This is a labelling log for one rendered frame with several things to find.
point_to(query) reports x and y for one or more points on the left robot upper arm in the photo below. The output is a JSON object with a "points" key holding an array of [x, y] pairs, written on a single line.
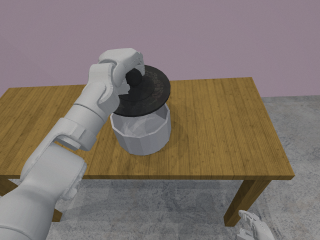
{"points": [[26, 212]]}

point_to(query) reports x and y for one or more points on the knob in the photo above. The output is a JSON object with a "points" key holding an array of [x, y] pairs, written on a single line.
{"points": [[133, 77]]}

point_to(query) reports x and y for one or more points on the table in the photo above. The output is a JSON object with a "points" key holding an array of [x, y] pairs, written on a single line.
{"points": [[220, 130]]}

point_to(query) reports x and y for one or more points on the robot left hand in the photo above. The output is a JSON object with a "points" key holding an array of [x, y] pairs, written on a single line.
{"points": [[130, 59]]}

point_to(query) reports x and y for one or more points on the robot right hand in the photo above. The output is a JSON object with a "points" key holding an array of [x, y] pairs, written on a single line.
{"points": [[260, 229]]}

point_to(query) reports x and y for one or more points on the pot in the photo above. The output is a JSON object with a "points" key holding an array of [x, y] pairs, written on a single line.
{"points": [[143, 135]]}

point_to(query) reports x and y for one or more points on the robot left forearm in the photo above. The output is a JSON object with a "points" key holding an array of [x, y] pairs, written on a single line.
{"points": [[80, 126]]}

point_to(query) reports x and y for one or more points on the lid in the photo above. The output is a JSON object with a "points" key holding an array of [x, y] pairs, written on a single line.
{"points": [[147, 97]]}

